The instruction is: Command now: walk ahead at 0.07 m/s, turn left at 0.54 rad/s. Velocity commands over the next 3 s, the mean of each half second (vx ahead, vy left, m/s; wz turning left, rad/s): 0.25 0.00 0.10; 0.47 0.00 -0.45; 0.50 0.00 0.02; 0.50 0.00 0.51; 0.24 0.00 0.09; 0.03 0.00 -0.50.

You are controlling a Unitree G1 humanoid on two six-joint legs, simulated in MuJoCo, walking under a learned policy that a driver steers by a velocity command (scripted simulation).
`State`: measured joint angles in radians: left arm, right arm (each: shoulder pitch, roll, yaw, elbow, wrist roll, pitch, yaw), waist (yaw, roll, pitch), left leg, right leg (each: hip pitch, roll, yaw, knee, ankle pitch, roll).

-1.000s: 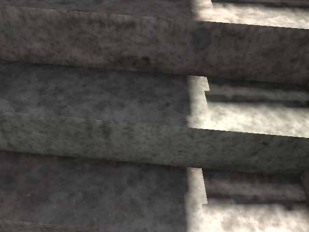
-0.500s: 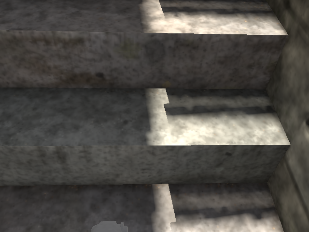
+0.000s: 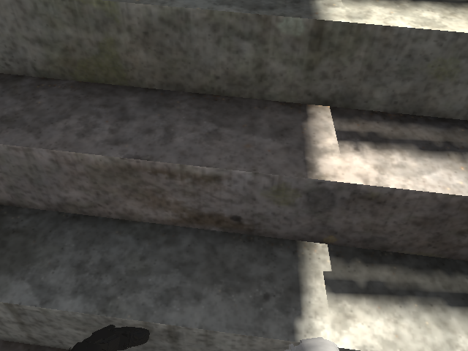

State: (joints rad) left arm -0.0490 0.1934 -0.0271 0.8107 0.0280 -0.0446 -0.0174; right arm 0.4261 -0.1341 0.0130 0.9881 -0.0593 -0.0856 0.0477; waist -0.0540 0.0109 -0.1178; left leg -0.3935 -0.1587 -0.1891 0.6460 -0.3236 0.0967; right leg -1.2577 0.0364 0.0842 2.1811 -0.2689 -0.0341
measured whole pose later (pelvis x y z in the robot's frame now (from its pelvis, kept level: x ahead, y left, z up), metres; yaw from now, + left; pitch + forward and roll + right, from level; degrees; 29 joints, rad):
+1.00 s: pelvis +0.43 -0.06 +0.35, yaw -11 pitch +8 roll +5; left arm 0.40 0.18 0.04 1.13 0.02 -0.09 -0.09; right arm -0.04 -0.10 0.00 0.87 -0.04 -0.01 0.03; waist -0.01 -0.06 -0.18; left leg -0.73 0.02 0.23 1.02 -0.44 0.08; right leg -0.75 0.08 0.21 1.76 0.09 -0.18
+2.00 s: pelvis +0.91 -0.11 +0.76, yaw +5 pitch +7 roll +0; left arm 0.23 0.26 0.06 0.88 0.02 -0.10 -0.07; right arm 0.18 -0.20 -0.02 0.96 -0.04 0.00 0.05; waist -0.02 -0.04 -0.15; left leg -0.70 -0.10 0.05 1.02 -0.44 0.11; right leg -0.78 0.05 0.17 1.90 0.10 -0.15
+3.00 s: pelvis +1.16 -0.06 +1.03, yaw -9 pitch +8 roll +2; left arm 0.18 0.28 0.07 0.77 0.01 -0.02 -0.02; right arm 0.09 -0.16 0.01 0.68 -0.04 -0.03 0.02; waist -0.05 -0.06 -0.16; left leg -0.41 0.01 0.19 0.50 -0.23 0.06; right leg -0.88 0.11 0.21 1.75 -0.28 0.04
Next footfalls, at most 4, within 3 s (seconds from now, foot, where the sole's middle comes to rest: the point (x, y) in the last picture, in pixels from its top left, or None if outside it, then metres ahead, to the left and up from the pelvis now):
0.34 right None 0.25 -0.15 -0.56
0.84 left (219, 277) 0.54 0.03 -0.35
1.32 right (365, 146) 0.72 -0.28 -0.15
1.80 left None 0.99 -0.05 0.06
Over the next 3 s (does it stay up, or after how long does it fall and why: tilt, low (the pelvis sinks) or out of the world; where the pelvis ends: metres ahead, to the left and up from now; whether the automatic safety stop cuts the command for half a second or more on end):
stays up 1.16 -0.06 1.03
